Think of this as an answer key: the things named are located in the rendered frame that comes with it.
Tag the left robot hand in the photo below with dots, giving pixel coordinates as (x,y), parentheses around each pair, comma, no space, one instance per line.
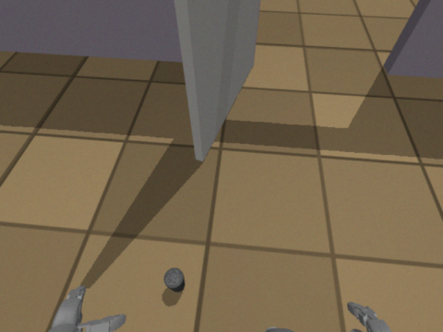
(70,312)

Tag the right robot hand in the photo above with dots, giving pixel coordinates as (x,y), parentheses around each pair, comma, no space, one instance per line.
(368,318)

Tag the cup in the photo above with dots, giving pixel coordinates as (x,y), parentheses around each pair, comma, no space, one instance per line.
(174,279)

